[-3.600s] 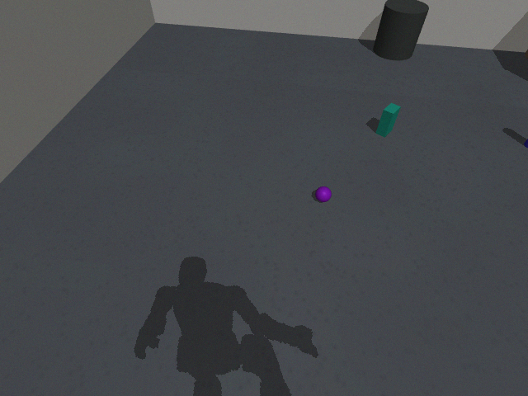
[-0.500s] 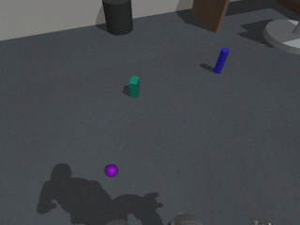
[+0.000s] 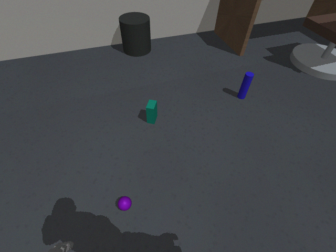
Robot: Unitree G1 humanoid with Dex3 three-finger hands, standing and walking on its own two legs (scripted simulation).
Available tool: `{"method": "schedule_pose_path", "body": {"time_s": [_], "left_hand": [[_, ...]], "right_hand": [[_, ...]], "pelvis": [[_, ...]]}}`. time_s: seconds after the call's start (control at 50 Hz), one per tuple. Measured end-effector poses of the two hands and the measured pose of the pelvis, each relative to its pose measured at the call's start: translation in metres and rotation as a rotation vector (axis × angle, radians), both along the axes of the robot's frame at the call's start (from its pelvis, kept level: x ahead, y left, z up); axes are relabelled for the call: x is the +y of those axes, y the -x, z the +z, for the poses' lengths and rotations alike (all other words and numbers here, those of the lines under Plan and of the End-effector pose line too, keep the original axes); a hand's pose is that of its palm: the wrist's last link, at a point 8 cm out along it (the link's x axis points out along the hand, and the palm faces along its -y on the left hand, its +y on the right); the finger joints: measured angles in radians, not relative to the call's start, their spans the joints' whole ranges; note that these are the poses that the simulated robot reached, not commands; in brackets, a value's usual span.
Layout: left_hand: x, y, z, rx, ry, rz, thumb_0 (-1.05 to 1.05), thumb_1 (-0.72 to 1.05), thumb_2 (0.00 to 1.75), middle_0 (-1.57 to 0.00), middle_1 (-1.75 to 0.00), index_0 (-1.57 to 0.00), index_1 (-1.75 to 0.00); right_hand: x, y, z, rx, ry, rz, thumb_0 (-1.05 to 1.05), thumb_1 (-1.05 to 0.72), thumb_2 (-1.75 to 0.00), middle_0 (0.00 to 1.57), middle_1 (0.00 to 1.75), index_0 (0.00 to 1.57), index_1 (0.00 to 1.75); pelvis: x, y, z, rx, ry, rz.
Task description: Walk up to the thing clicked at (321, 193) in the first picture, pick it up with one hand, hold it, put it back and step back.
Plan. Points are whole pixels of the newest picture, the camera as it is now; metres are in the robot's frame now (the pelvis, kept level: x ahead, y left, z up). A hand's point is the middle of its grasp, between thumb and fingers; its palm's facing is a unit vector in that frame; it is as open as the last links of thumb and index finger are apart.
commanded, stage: walk up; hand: left
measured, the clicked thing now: (124, 203) +0.50 +0.25 -0.73
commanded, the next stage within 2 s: none
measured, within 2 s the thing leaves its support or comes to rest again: neither
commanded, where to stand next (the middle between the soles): +0.08 +0.00 m, yaw +1 degrees
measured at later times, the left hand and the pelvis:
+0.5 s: hand out of the picture +0.07 +0.25 -0.15, palm faces +0.04 -0.94 -0.33, open 7.4 cm; pelvis +0.02 +0.00 +0.01, yaw +1 degrees
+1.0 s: hand out of the picture +0.12 +0.24 -0.15, palm faces +0.02 -0.92 -0.38, open 7.4 cm; pelvis +0.07 -0.03 +0.00, yaw +2 degrees
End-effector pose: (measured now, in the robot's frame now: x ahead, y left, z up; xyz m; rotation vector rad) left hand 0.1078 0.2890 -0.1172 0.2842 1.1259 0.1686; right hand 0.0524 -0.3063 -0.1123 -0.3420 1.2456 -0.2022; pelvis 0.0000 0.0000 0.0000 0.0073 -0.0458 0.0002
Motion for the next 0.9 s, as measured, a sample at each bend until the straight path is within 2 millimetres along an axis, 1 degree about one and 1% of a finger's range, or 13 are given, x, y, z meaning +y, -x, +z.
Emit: {"method": "schedule_pose_path", "body": {"time_s": [0.12, 0.28, 0.4, 0.5, 0.62, 0.76, 0.82, 0.9], "left_hand": [[0.005, 0.018, 0.0, 0.055, -0.002, 0.036, 0.01, 0.91, 0.9, -0.21, -0.3, -0.2, -0.3], [0.009, 0.043, 0.002, 0.124, -0.017, 0.08, 0.01, 0.91, 0.9, -0.21, -0.29, -0.2, -0.3], [0.009, 0.05, 0.003, 0.151, -0.023, 0.1, 0.01, 0.91, 0.9, -0.21, -0.29, -0.2, -0.3], [0.007, 0.045, 0.003, 0.147, -0.021, 0.105, 0.01, 0.91, 0.9, -0.21, -0.29, -0.2, -0.3], [0.004, 0.032, 0.003, 0.122, -0.012, 0.096, 0.01, 0.91, 0.9, -0.21, -0.29, -0.2, -0.3], [0.001, 0.017, 0.004, 0.093, -0.004, 0.069, 0.01, 0.91, 0.9, -0.21, -0.29, -0.2, -0.3], [0.003, 0.012, 0.007, 0.091, -0.009, 0.057, 0.01, 0.91, 0.9, -0.21, -0.3, -0.2, -0.3], [0.007, 0.003, 0.006, 0.095, -0.049, 0.048, 0.01, 0.91, 0.9, -0.21, -0.3, -0.2, -0.3]], "right_hand": [[0.001, -0.015, 0.004, -0.015, 0.002, 0.011, 0.01, -0.91, -0.9, 0.2, 0.3, 0.2, 0.3], [0.008, -0.039, 0.001, -0.032, -0.027, 0.035, 0.01, -0.91, -0.9, 0.2, 0.3, 0.2, 0.3], [0.013, -0.05, -0.002, -0.03, -0.046, 0.045, 0.01, -0.91, -0.9, 0.2, 0.3, 0.2, 0.3], [0.015, -0.055, -0.002, -0.029, -0.049, 0.042, 0.01, -0.91, -0.9, 0.2, 0.3, 0.2, 0.3], [0.013, -0.057, -0.001, -0.029, -0.043, 0.033, 0.01, -0.91, -0.9, 0.2, 0.3, 0.2, 0.3], [0.01, -0.054, 0.002, -0.033, -0.038, 0.025, 0.01, -0.91, -0.9, 0.2, 0.3, 0.2, 0.3], [0.003, -0.049, 0.004, -0.034, -0.036, 0.016, 0.01, -0.91, -0.9, 0.2, 0.3, 0.21, 0.3], [-0.017, -0.04, -0.003, -0.001, -0.016, -0.005, 0.01, -0.9, -0.9, 0.2, 0.3, 0.21, 0.3]], "pelvis": [[0.0, -0.002, 0.004, -0.002, 0.003, 0.005], [-0.001, -0.007, 0.006, 0.004, 0.006, 0.014], [-0.002, -0.011, 0.007, 0.01, 0.007, 0.019], [-0.002, -0.015, 0.008, 0.011, 0.007, 0.021], [-0.002, -0.018, 0.009, 0.012, 0.006, 0.023], [-0.003, -0.023, 0.009, 0.012, 0.008, 0.023], [-0.005, -0.033, 0.009, 0.023, 0.004, 0.024], [-0.016, -0.044, 0.001, 0.018, -0.006, 0.025]]}}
